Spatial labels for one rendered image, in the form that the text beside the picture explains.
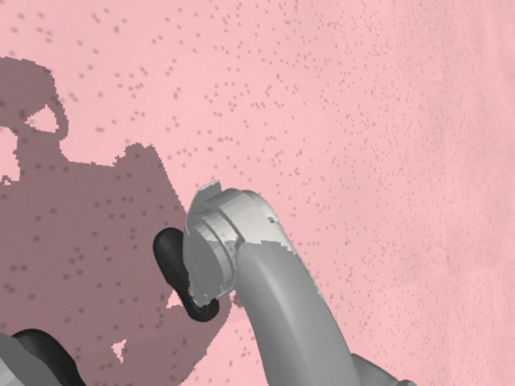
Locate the right robot foot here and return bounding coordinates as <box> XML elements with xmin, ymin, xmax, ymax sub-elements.
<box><xmin>153</xmin><ymin>228</ymin><xmax>220</xmax><ymax>322</ymax></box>

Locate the right robot hand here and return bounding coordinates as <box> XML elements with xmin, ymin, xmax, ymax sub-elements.
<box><xmin>351</xmin><ymin>353</ymin><xmax>400</xmax><ymax>386</ymax></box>

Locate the left robot foot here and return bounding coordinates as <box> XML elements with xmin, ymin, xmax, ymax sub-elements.
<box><xmin>11</xmin><ymin>329</ymin><xmax>87</xmax><ymax>386</ymax></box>

